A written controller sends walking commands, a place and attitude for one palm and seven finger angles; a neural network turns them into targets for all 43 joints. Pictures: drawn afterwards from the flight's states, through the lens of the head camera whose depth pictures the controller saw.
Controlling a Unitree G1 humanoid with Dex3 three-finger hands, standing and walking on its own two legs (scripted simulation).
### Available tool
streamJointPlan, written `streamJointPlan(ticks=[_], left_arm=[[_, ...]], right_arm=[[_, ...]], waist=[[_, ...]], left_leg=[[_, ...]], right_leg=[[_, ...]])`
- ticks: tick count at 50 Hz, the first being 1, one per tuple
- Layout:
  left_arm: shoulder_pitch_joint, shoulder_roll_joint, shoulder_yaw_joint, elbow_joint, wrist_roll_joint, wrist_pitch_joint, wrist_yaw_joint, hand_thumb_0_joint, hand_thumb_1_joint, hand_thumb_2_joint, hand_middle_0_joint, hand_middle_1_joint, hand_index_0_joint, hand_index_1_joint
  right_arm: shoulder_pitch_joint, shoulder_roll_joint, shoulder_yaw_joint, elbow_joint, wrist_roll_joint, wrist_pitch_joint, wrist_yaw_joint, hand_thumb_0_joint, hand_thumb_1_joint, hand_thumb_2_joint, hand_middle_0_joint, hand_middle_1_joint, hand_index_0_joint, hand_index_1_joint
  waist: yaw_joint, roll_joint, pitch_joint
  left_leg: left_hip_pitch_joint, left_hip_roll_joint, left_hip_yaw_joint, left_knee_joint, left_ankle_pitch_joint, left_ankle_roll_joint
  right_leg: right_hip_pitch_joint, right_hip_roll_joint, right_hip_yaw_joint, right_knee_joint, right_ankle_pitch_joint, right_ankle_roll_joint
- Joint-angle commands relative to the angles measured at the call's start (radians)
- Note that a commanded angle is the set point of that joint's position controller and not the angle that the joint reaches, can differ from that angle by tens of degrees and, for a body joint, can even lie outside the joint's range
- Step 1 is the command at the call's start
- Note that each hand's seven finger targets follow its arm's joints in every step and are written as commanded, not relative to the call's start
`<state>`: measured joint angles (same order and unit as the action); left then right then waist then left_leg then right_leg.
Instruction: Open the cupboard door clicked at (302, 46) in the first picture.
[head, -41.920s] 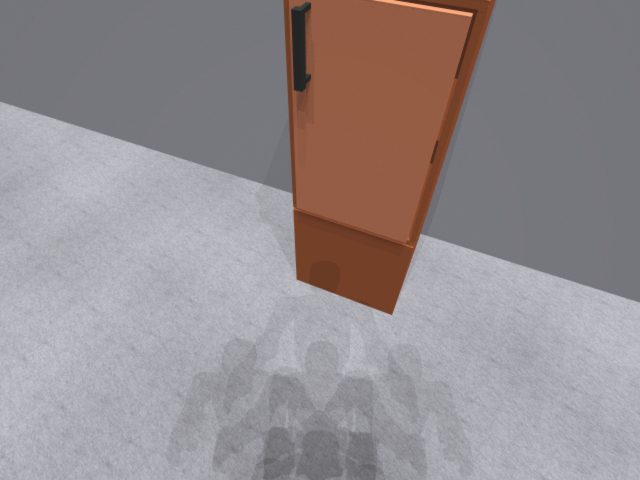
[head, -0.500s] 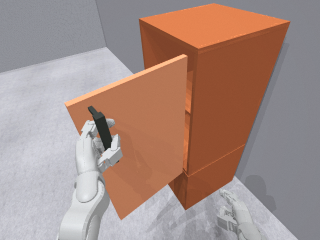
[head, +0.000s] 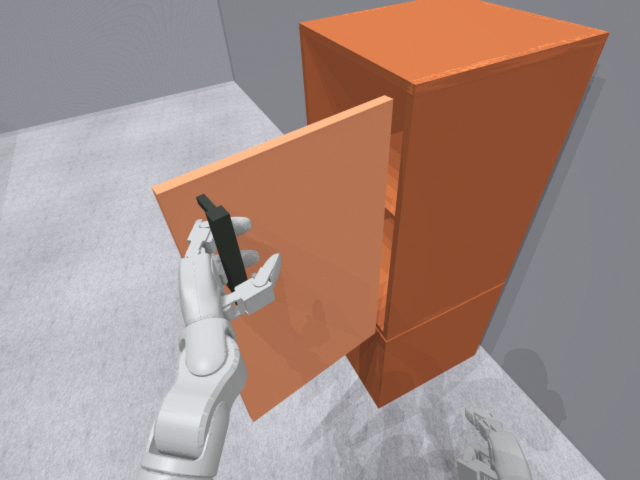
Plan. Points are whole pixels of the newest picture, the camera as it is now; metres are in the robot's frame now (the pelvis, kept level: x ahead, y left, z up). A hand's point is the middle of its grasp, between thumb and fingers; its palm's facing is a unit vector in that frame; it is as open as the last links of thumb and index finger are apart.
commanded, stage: open thumb and fingers to let go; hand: left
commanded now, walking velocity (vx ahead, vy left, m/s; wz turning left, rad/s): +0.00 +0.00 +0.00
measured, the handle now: (225, 255) +0.33 +0.15 +0.15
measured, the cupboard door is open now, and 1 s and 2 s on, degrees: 100 100 100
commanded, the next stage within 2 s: slide the hand sideways off the handle in 0.52 s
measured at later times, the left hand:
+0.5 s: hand (252, 277) +0.29 +0.11 +0.15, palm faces +0.31 -0.95 +0.02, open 14.9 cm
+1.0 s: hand (239, 294) +0.27 +0.12 +0.15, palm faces -0.06 -1.00 -0.03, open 16.1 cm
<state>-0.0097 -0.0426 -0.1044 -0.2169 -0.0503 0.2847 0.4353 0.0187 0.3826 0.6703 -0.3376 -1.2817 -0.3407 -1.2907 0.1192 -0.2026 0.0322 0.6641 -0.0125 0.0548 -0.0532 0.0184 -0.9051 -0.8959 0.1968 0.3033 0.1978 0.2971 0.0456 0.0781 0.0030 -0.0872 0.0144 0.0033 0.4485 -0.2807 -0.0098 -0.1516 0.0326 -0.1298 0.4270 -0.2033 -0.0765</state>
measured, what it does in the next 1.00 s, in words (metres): stands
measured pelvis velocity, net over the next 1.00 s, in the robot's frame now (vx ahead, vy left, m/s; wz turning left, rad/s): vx -0.02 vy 0.04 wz -0.02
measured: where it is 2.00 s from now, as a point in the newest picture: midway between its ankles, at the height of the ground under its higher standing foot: outside the picture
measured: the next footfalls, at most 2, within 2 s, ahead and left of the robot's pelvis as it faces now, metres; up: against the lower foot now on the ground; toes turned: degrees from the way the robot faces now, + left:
none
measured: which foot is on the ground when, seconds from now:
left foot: down 0.00-1.00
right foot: down 0.00-1.00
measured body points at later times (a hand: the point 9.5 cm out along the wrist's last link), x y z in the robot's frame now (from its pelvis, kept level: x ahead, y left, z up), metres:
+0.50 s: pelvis -0.02 +0.04 +0.00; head -0.05 +0.02 +0.45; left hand +0.27 +0.16 +0.16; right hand +0.18 -0.15 -0.09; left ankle -0.02 +0.13 -0.74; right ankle +0.03 -0.07 -0.74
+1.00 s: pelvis -0.02 +0.04 +0.00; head -0.06 +0.02 +0.44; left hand +0.27 +0.17 +0.15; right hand +0.17 -0.16 -0.08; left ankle -0.02 +0.13 -0.74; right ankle +0.03 -0.07 -0.74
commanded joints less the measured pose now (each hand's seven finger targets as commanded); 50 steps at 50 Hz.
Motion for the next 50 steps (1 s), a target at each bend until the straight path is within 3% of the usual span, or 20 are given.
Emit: streamJointPlan(ticks=[1, 5, 7, 14, 20, 25, 28, 31, 32, 33, 34, 35, 37, 39, 41, 42, 44, 46, 48, 50], left_arm=[[-0.324, -0.031, -0.048, -0.228, 0.037, -0.072, 0.017, 0.0, -0.22, 0.42, -0.32, -1.23, -0.32, -1.23], [-0.352, -0.029, -0.045, -0.195, 0.046, -0.065, 0.031, 0.0, -0.5, 0.3, -0.3, -1.2, -0.3, -1.2], [-0.367, -0.042, -0.055, -0.186, 0.057, -0.062, 0.041, 0.0, -0.5, 0.3, -0.3, -1.2, -0.3, -1.2], [-0.381, -0.077, -0.078, -0.146, 0.071, -0.042, 0.065, 0.0, -0.5, 0.3, -0.242, -0.85, -0.242, -0.85], [-0.408, -0.085, -0.083, -0.128, 0.081, -0.035, 0.081, 0.0, -0.5, 0.3, -0.192, -0.55, -0.192, -0.55], [-0.45, -0.106, -0.097, -0.106, 0.084, -0.029, 0.099, 0.0, -0.5, 0.3, -0.15, -0.3, -0.15, -0.3], [-0.482, -0.095, -0.086, -0.106, 0.077, -0.028, 0.104, 0.0, -0.5, 0.3, -0.15, -0.3, -0.15, -0.3], [-0.473, -0.12, -0.108, -0.104, 0.077, -0.028, 0.104, 0.0, -0.5, 0.3, -0.15, -0.3, -0.15, -0.3], [-0.43, -0.088, -0.314, -0.074, 0.144, -0.067, -0.115, 0.0, -0.5, 0.3, -0.15, -0.3, -0.15, -0.3], [-0.493, -0.014, -0.24, -0.114, 0.103, -0.101, -0.223, 0.0, -0.5, 0.3, -0.15, -0.3, -0.15, -0.3], [-0.534, 0.02, -0.242, -0.118, 0.091, -0.124, -0.3, 0.0, -0.5, 0.3, -0.15, -0.3, -0.15, -0.3], [-0.573, 0.031, -0.238, -0.115, 0.068, -0.137, -0.364, 0.0, -0.5, 0.3, -0.15, -0.3, -0.15, -0.3], [-0.586, 0.036, -0.213, -0.084, -0.002, -0.141, -0.464, 0.0, -0.5, 0.3, -0.15, -0.3, -0.15, -0.3], [-0.547, 0.019, -0.164, -0.074, -0.083, -0.127, -0.485, 0.0, -0.5, 0.3, -0.15, -0.3, -0.15, -0.3], [-0.485, 0.017, -0.116, -0.081, -0.123, -0.113, -0.468, 0.0, -0.5, 0.3, -0.15, -0.3, -0.15, -0.3], [-0.457, 0.034, -0.09, -0.101, -0.125, -0.113, -0.454, 0.0, -0.5, 0.3, -0.15, -0.3, -0.15, -0.3], [-0.374, 0.065, -0.07, -0.14, -0.105, -0.119, -0.426, 0.0, -0.5, 0.3, -0.15, -0.3, -0.15, -0.3], [-0.316, 0.045, -0.095, -0.186, -0.081, -0.125, -0.412, 0.0, -0.5, 0.3, -0.15, -0.3, -0.15, -0.3], [-0.243, 0.082, -0.065, -0.237, -0.072, -0.129, -0.408, 0.0, -0.5, 0.3, -0.15, -0.3, -0.15, -0.3], [-0.171, 0.091, -0.061, -0.287, -0.068, -0.13, -0.414, 0.0, -0.5, 0.3, -0.15, -0.3, -0.15, -0.3]], right_arm=[[-0.197, -0.044, -0.009, -0.175, 0.0, -0.063, 0.01, 0.0, -0.9, -0.9, 0.2, 0.3, 0.2, 0.3], [-0.2, -0.043, -0.006, -0.171, -0.001, -0.05, 0.015, 0.0, -0.9, -0.9, 0.2, 0.3, 0.2, 0.3], [-0.204, -0.037, -0.006, -0.173, -0.003, -0.049, 0.016, 0.0, -0.9, -0.9, 0.2, 0.3, 0.2, 0.3], [-0.211, -0.033, -0.002, -0.169, -0.001, -0.025, 0.029, 0.0, -0.9, -0.9, 0.2, 0.3, 0.2, 0.3], [-0.221, -0.032, -0.001, -0.169, -0.001, -0.008, 0.032, 0.0, -0.9, -0.9, 0.2, 0.3, 0.2, 0.3], [-0.228, -0.03, -0.002, -0.163, 0.0, -0.005, 0.036, 0.0, -0.9, -0.9, 0.2, 0.3, 0.2, 0.3], [-0.228, -0.03, -0.003, -0.159, 0.001, -0.007, 0.032, 0.0, -0.9, -0.9, 0.2, 0.3, 0.2, 0.3], [-0.232, -0.031, -0.004, -0.157, 0.001, -0.007, 0.037, 0.0, -0.9, -0.9, 0.2, 0.3, 0.2, 0.3], [-0.145, -0.073, 0.0, -0.147, -0.003, 0.009, 0.04, 0.0, -0.9, -0.9, 0.2, 0.3, 0.2, 0.3], [-0.138, -0.062, -0.003, -0.192, 0.017, 0.012, 0.026, 0.0, -0.9, -0.9, 0.2, 0.3, 0.2, 0.3], [-0.138, -0.068, 0.003, -0.206, 0.021, 0.013, 0.013, 0.0, -0.9, -0.9, 0.2, 0.3, 0.2, 0.3], [-0.136, -0.067, 0.007, -0.218, 0.025, 0.005, 0.004, 0.0, -0.9, -0.9, 0.2, 0.3, 0.2, 0.3], [-0.14, -0.073, 0.018, -0.231, 0.036, -0.022, -0.01, 0.0, -0.9, -0.9, 0.2, 0.3, 0.2, 0.3], [-0.159, -0.075, 0.023, -0.237, 0.046, -0.054, -0.013, 0.0, -0.9, -0.9, 0.2, 0.3, 0.2, 0.3], [-0.163, -0.077, 0.025, -0.237, 0.048, -0.076, -0.004, 0.0, -0.9, -0.9, 0.2, 0.3, 0.2, 0.3], [-0.162, -0.08, 0.021, -0.238, 0.047, -0.085, 0.001, 0.0, -0.9, -0.9, 0.2, 0.3, 0.2, 0.3], [-0.158, -0.081, 0.017, -0.243, 0.045, -0.09, 0.02, 0.0, -0.9, -0.9, 0.2, 0.3, 0.2, 0.3], [-0.151, -0.077, 0.014, -0.258, 0.044, -0.09, 0.037, 0.0, -0.9, -0.9, 0.2, 0.3, 0.2, 0.3], [-0.147, -0.082, 0.007, -0.274, 0.043, -0.088, 0.044, 0.0, -0.9, -0.9, 0.2, 0.3, 0.2, 0.3], [-0.146, -0.081, 0.009, -0.29, 0.04, -0.084, 0.05, 0.0, -0.9, -0.9, 0.2, 0.3, 0.2, 0.3]], waist=[[0.005, -0.121, -0.169], [0.004, -0.134, -0.154], [0.006, -0.135, -0.154], [0.009, -0.106, -0.151], [0.009, -0.14, -0.139], [0.009, -0.108, -0.142], [0.006, -0.113, -0.155], [0.004, -0.118, -0.146], [-0.087, -0.167, -0.107], [-0.064, -0.13, -0.16], [-0.066, -0.057, -0.163], [-0.07, -0.023, -0.161], [-0.072, -0.063, -0.151], [-0.056, -0.087, -0.124], [-0.036, -0.117, -0.123], [-0.027, -0.131, -0.138], [-0.008, -0.084, -0.139], [-0.009, -0.09, -0.135], [0.001, -0.12, -0.148], [0.009, -0.087, -0.15]], left_leg=[[-0.028, -0.027, -0.02, -0.029, 0.176, 0.033], [-0.038, -0.024, -0.026, -0.04, 0.158, 0.029], [-0.032, -0.021, -0.028, -0.04, 0.161, 0.029], [-0.044, -0.016, -0.039, -0.06, 0.172, 0.011], [-0.062, -0.01, -0.047, -0.07, 0.146, 0.007], [-0.066, -0.011, -0.049, -0.072, 0.123, -0.001], [-0.065, -0.013, -0.048, -0.069, 0.116, -0.001], [-0.069, -0.008, -0.053, -0.074, 0.11, -0.006], [-0.018, -0.004, -0.058, -0.07, 0.136, 0.019], [-0.023, -0.007, -0.052, -0.074, 0.143, 0.019], [-0.009, -0.011, -0.051, -0.075, 0.122, 0.015], [-0.004, -0.016, -0.056, -0.077, 0.097, 0.017], [-0.016, -0.017, -0.071, -0.08, 0.057, 0.024], [-0.041, -0.01, -0.088, -0.089, 0.025, 0.012], [-0.069, -0.009, -0.095, -0.095, -0.007, 0.008], [-0.073, -0.009, -0.091, -0.091, 0.003, 0.008], [-0.081, -0.007, -0.079, -0.088, 0.029, 0.001], [-0.082, -0.002, -0.071, -0.082, 0.076, -0.002], [-0.081, 0.005, -0.06, -0.075, 0.107, 0.003], [-0.083, 0.003, -0.051, -0.073, 0.131, 0.006]], right_leg=[[0.085, -0.084, 0.138, -0.106, 0.067, 0.051], [0.07, -0.08, 0.127, -0.108, 0.03, 0.046], [0.064, -0.077, 0.123, -0.106, 0.026, 0.043], [0.065, -0.067, 0.096, -0.08, 0.039, 0.03], [0.05, -0.063, 0.089, -0.074, 0.002, 0.027], [0.039, -0.061, 0.082, -0.064, -0.02, 0.023], [0.041, -0.061, 0.085, -0.066, -0.03, 0.023], [0.032, -0.059, 0.078, -0.059, -0.035, 0.023], [-0.024, -0.05, 0.102, -0.03, 0.034, 0.025], [0.01, -0.05, 0.092, -0.02, 0.061, 0.021], [0.005, -0.053, 0.095, -0.013, 0.046, 0.017], [-0.008, -0.053, 0.089, -0.014, 0.028, 0.016], [-0.015, -0.049, 0.077, -0.011, 0.0, 0.017], [-0.023, -0.043, 0.062, -0.004, -0.031, 0.022], [-0.026, -0.04, 0.052, 0.002, -0.054, 0.03], [-0.015, -0.04, 0.054, 0.003, -0.052, 0.032], [-0.002, -0.042, 0.06, 0.007, -0.041, 0.028], [0.003, -0.04, 0.059, 0.01, -0.008, 0.027], [0.021, -0.038, 0.066, 0.007, 0.013, 0.028], [0.035, -0.04, 0.072, 0.007, 0.035, 0.026]])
